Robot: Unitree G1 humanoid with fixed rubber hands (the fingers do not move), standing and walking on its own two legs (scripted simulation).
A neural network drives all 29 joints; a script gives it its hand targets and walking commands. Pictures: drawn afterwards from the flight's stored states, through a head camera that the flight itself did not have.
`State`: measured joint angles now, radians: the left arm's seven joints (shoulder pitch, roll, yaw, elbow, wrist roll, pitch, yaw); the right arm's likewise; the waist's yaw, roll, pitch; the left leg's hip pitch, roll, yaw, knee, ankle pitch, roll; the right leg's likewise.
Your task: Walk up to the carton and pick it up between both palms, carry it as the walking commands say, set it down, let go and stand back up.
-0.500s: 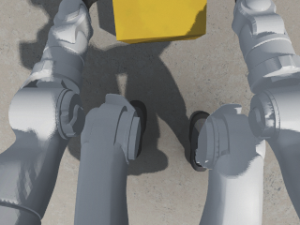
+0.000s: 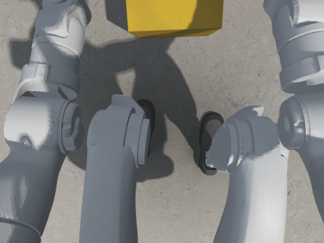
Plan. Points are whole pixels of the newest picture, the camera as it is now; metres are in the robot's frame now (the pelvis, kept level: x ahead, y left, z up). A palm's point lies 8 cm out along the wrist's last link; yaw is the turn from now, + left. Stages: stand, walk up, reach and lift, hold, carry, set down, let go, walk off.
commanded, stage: set down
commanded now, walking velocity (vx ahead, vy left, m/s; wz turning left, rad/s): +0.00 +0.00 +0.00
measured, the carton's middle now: out of the picture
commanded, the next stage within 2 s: let go in 1.16 s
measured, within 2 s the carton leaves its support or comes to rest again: neither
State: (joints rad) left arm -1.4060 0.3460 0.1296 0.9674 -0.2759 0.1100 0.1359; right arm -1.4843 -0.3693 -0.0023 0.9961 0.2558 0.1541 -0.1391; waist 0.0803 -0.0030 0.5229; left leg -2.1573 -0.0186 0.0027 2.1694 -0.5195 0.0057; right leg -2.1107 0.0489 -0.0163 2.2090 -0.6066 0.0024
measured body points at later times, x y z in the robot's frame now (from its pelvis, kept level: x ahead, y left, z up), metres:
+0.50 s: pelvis +0.00 +0.00 +0.11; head +0.36 +0.02 +0.36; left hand +0.54 +0.23 -0.03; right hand +0.59 -0.13 -0.03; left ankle +0.14 +0.11 -0.34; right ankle +0.12 -0.11 -0.34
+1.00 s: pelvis +0.00 +0.00 +0.24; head +0.36 +0.03 +0.51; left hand +0.54 +0.24 +0.12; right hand +0.59 -0.13 +0.12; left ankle +0.13 +0.11 -0.34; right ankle +0.11 -0.11 -0.34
